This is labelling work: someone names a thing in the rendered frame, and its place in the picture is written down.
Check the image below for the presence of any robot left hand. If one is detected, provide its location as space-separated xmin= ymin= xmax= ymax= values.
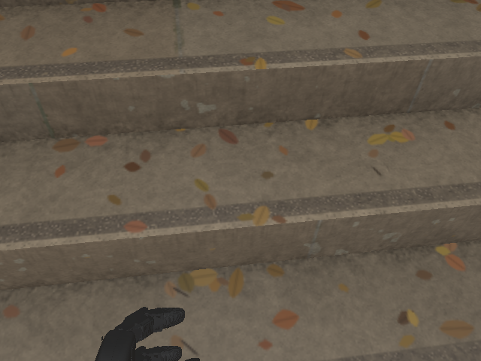
xmin=95 ymin=307 xmax=200 ymax=361

